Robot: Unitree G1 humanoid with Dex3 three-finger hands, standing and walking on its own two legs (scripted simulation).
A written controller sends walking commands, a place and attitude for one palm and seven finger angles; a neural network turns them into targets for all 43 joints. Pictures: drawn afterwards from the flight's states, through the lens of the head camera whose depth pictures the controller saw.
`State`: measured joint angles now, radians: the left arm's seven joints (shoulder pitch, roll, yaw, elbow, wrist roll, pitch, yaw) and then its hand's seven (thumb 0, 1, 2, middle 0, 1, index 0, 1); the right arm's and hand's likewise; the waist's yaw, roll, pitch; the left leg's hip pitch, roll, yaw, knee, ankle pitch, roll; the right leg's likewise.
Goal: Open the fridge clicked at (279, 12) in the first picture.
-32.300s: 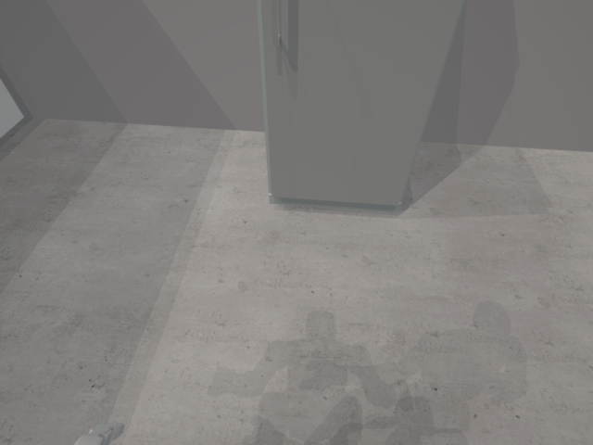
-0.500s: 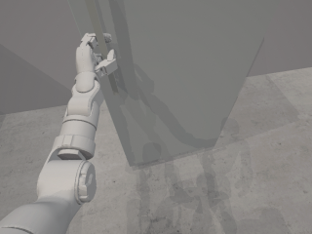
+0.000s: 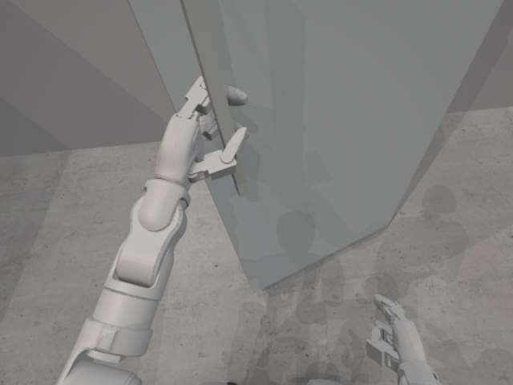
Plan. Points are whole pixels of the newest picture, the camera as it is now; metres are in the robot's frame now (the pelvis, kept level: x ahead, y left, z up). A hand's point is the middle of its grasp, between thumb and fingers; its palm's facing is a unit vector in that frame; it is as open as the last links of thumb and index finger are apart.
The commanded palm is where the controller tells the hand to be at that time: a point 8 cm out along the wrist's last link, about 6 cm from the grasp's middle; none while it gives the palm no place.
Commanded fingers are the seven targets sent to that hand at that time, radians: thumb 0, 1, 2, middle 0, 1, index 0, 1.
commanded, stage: walk backward, drawing the door open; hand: left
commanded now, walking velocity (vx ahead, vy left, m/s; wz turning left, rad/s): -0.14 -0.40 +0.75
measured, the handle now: (210, 83) +0.43 +0.04 +0.24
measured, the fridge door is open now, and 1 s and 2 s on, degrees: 24 62 86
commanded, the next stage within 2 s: stop walking and hold the door back in 1.52 s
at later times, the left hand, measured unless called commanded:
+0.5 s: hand (363, 261) +0.23 -0.11 +0.16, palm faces +0.09 -0.96 -0.28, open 7.1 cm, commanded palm +0.19 -0.06 +0.17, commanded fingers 0.00 0.90 0.90 -0.45 -1.40 -0.45 -1.40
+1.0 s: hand out of the picture +0.15 -0.27 +0.16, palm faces +0.44 -0.86 -0.25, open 6.9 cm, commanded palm +0.11 -0.25 +0.17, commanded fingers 0.00 0.90 0.90 -0.45 -1.40 -0.45 -1.40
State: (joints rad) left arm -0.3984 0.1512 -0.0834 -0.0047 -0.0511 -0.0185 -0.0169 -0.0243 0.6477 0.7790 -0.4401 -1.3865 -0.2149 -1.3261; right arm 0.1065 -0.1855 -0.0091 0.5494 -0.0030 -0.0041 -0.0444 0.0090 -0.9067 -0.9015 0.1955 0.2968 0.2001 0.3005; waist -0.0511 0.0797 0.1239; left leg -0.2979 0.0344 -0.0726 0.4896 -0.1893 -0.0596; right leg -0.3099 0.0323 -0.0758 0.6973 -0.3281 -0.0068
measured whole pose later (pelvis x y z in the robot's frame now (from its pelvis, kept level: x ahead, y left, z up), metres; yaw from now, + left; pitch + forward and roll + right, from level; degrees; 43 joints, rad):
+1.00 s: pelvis -0.04 -0.48 -0.01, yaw +52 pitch +0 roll +3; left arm -0.14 0.10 -0.34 -0.38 0.07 -0.03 -0.02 -0.06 0.64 0.84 -0.47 -1.39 -0.19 -1.28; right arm 0.04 -0.19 -0.02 0.59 0.00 -0.11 -0.02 0.01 -0.91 -0.90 0.19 0.30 0.20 0.30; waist -0.05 0.06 0.16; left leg -0.29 0.03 0.11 0.67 -0.45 -0.01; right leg -0.42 -0.07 -0.26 0.66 -0.26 -0.12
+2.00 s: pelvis +0.21 -0.89 +0.00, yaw +88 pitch -2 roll +1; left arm -0.54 0.19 -0.11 0.35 -0.06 -0.06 0.07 -0.06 0.63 0.82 -0.46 -1.40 -0.35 -1.38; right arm 0.10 -0.27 -0.01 0.62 0.01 0.01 -0.05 0.01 -0.91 -0.90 0.19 0.30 0.20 0.30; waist 0.01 0.07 0.07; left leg -0.14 -0.02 0.09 0.49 -0.31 0.06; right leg -0.58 -0.01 -0.09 1.04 -0.35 0.02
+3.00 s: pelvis +0.20 -0.93 +0.00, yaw +81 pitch -1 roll +0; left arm -0.80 0.29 0.17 0.73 -0.01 -0.13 -0.02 0.00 0.66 0.78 -0.45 -1.40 -0.41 -1.40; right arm 0.23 -0.24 0.01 0.68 0.03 -0.01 -0.07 0.01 -0.90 -0.90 0.20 0.30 0.21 0.30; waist -0.07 0.07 0.11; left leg -0.31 0.02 0.04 0.75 -0.44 -0.01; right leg -0.33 0.00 -0.07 0.56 -0.22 -0.04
